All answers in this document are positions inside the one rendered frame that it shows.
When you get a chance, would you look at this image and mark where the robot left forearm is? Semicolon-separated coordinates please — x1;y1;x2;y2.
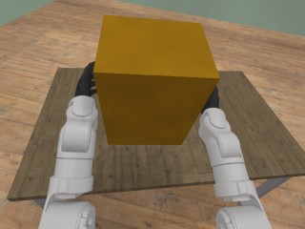
38;95;98;229

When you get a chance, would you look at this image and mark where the right robot hand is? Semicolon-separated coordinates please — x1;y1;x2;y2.
201;85;219;115

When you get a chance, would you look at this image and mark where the right robot upper arm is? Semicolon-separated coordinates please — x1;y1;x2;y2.
215;204;271;229

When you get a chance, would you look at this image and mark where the robot right forearm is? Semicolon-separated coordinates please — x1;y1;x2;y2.
198;108;273;229

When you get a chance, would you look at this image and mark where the table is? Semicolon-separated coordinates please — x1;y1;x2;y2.
7;68;305;209

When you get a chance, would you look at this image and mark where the left robot hand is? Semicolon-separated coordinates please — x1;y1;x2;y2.
74;61;97;97

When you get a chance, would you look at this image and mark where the carton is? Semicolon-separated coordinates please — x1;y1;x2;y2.
93;14;220;145

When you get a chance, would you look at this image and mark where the left robot upper arm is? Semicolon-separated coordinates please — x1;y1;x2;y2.
39;200;95;229

